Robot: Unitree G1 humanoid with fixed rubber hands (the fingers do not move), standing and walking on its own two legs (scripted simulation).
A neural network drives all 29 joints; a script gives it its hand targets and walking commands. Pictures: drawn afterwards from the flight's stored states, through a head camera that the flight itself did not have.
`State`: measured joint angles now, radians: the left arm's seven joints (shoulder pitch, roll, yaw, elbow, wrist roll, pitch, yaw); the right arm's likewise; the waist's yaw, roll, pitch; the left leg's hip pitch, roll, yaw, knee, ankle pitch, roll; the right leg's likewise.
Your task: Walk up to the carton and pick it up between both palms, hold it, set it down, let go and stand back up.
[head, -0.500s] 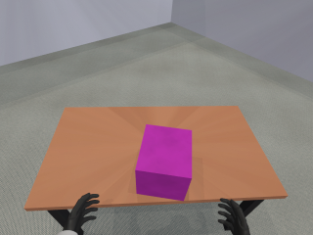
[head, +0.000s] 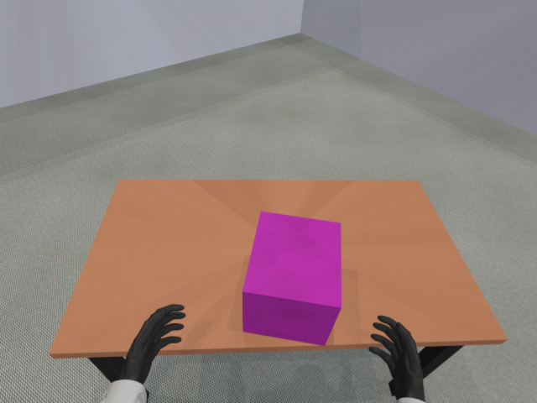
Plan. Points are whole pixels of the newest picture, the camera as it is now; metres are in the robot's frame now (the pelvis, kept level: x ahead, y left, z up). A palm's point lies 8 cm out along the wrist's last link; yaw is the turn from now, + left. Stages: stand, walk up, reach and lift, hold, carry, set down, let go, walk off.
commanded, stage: reach and lift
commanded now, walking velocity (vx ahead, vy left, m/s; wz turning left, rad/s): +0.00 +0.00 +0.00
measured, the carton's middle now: (292, 277) +0.40 -0.05 -0.13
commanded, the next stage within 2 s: none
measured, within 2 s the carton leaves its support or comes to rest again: neither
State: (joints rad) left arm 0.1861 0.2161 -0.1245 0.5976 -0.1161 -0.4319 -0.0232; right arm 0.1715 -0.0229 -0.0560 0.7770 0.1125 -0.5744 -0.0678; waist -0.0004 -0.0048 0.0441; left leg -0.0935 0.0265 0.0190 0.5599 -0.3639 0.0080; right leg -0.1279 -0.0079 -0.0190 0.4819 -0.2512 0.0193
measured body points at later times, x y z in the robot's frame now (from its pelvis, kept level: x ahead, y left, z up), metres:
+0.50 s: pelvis +0.00 +0.00 +0.00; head +0.00 +0.01 +0.45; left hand +0.29 +0.18 -0.01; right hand +0.26 -0.20 -0.02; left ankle -0.03 +0.10 -0.73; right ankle +0.01 -0.14 -0.73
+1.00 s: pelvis -0.01 -0.01 -0.01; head +0.01 +0.00 +0.44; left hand +0.37 +0.16 +0.01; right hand +0.33 -0.21 +0.00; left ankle -0.03 +0.10 -0.73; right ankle +0.01 -0.14 -0.73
